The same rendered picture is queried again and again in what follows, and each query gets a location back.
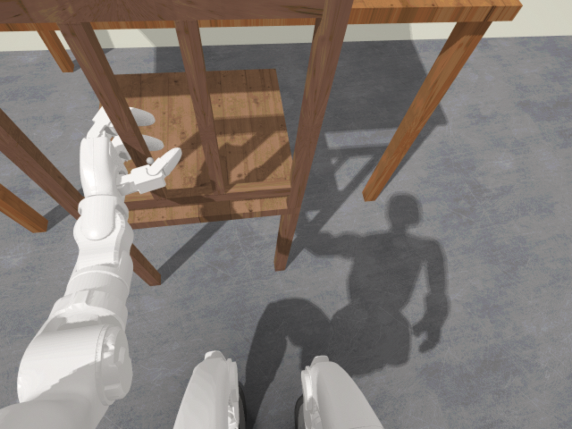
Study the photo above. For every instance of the left robot upper arm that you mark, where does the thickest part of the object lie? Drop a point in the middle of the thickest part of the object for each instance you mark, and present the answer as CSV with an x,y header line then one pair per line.
x,y
70,378

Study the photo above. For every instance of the robot left thigh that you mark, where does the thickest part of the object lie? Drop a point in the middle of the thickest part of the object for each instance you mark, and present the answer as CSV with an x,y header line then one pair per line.
x,y
211,389

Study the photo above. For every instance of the left robot hand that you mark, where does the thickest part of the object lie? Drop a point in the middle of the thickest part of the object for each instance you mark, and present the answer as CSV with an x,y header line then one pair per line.
x,y
101,160

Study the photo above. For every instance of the left robot shin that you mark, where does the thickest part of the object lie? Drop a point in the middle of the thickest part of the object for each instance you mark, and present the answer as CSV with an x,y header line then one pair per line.
x,y
233,413

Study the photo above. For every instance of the left robot forearm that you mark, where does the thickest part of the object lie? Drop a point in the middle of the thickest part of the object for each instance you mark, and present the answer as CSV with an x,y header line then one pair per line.
x,y
100,282

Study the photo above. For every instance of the chair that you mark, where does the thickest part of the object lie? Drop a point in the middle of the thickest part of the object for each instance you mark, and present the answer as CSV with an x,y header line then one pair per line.
x,y
236,161

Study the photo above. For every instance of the table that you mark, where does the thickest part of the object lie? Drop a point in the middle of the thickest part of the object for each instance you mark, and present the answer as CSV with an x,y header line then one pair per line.
x,y
472,17

